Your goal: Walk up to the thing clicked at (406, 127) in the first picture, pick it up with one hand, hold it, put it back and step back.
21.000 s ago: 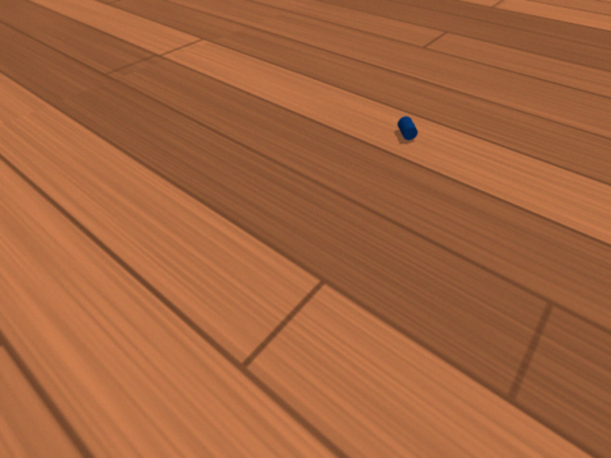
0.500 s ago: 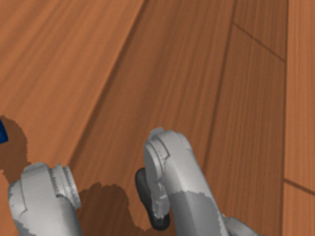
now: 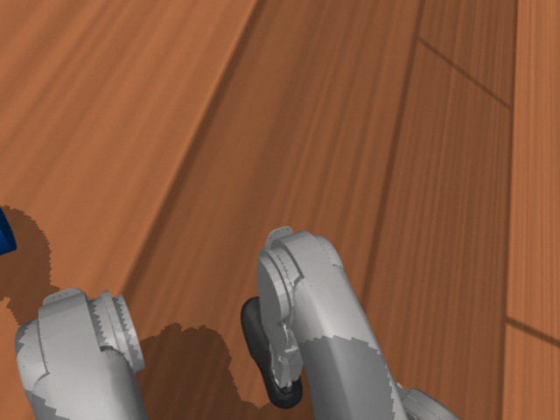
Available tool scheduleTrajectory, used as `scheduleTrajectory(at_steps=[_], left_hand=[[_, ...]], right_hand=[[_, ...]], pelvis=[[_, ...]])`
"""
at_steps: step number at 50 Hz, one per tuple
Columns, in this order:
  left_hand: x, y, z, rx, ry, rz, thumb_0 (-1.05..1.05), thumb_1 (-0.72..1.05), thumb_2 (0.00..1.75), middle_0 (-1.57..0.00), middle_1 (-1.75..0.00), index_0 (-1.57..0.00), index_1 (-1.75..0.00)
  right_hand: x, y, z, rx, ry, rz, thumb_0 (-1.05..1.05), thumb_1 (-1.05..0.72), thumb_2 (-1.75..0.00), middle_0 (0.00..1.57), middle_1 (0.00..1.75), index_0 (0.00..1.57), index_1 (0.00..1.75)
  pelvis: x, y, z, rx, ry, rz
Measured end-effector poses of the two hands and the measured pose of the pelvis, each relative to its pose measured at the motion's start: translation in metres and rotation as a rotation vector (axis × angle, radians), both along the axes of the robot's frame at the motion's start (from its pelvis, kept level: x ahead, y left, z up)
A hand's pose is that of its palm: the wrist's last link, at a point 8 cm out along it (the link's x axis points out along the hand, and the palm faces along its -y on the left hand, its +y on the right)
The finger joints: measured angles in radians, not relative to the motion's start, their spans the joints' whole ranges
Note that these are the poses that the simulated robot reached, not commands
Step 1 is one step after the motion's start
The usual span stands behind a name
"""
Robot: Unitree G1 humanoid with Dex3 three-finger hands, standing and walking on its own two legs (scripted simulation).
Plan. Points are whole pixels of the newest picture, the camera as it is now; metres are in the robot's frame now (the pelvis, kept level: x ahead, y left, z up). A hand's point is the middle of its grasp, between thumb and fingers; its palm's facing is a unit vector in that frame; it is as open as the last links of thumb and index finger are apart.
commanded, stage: settle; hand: left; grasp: from above
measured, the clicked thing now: out of the picture +0.41 +0.32 -0.25
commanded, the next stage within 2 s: lift in 1.00 s
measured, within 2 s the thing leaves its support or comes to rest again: leaves its support in 0.36 s
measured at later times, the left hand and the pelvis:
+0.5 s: hand out of the picture +0.40 +0.32 -0.20, palm faces -0.36 -0.16 -0.92, open 11.0 cm; pelvis +0.01 +0.00 +0.01, yaw +2 degrees
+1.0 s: hand out of the picture +0.39 +0.32 -0.11, palm faces -0.43 -0.13 -0.89, open 11.0 cm; pelvis +0.00 -0.02 +0.05, yaw +7 degrees
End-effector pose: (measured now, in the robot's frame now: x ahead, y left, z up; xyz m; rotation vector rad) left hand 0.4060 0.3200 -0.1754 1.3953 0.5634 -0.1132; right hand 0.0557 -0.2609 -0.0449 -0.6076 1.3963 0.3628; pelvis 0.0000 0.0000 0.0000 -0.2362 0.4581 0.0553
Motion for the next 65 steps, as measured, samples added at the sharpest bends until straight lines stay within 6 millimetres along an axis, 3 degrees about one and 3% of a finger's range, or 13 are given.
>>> scheduleTrajectory(at_steps=[19,27,38,49,65], left_hand=[[-0.006,0.005,0.008,0.003,0.001,0.0,0.0,-0.11,0.48,-0.63,-0.55,-0.66,-0.52],[-0.008,0.004,0.043,0.04,-0.051,-0.016,0.0,-0.11,0.46,-0.65,-0.52,-0.67,-0.5],[-0.011,0.001,0.095,0.071,0.017,0.004,0.0,-0.11,0.44,-0.67,-0.49,-0.7,-0.46],[-0.016,0.002,0.122,0.056,0.031,-0.028,0.0,-0.13,0.46,-0.69,-0.46,-0.72,-0.44],[-0.02,0.005,0.155,0.059,0.012,-0.016,0.0,-0.15,0.48,-0.72,-0.43,-0.75,-0.41]], right_hand=[[0.003,-0.008,-0.001,-0.007,-0.001,-0.058,0.01,-0.92,-0.9,0.2,0.3,0.2,0.3],[0.029,-0.01,-0.007,0.029,-0.07,-0.114,0.01,-0.92,-0.9,0.2,0.3,0.2,0.3],[0.057,-0.01,-0.011,0.075,-0.154,-0.16,0.01,-0.92,-0.91,0.2,0.3,0.2,0.3],[0.047,-0.02,-0.007,0.015,-0.133,-0.217,0.01,-0.92,-0.91,0.2,0.3,0.2,0.3],[0.034,-0.022,0.019,-0.046,-0.156,-0.287,0.01,-0.92,-0.91,0.2,0.3,0.2,0.3]], pelvis=[[0.004,-0.002,0.003,0.014,0.031,0.006],[0.006,-0.005,0.013,0.036,0.081,0.017],[0.003,-0.011,0.036,0.079,0.123,0.039],[-0.001,-0.016,0.049,0.102,0.126,0.055],[-0.006,-0.013,0.07,0.094,0.133,0.062]])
